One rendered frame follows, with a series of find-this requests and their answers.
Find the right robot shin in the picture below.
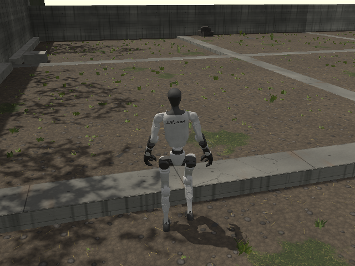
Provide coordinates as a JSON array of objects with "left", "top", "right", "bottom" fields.
[{"left": 184, "top": 176, "right": 193, "bottom": 214}]

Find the right robot upper arm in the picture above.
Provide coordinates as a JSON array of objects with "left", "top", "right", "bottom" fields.
[{"left": 187, "top": 111, "right": 204, "bottom": 142}]

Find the right robot forearm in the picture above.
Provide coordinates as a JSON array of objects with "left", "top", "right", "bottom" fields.
[{"left": 199, "top": 133, "right": 211, "bottom": 156}]

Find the left robot thigh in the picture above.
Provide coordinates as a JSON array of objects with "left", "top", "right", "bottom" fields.
[{"left": 159, "top": 156, "right": 170, "bottom": 197}]

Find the robot left hand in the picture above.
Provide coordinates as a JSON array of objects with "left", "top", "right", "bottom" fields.
[{"left": 144, "top": 155, "right": 156, "bottom": 166}]

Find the left robot upper arm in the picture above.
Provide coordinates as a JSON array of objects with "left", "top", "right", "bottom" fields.
[{"left": 150, "top": 112, "right": 164, "bottom": 143}]

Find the robot right hand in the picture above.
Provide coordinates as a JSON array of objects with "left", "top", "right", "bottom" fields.
[{"left": 200, "top": 153, "right": 213, "bottom": 167}]

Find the left robot forearm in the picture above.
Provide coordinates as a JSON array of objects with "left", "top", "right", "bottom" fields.
[{"left": 144, "top": 135, "right": 155, "bottom": 156}]

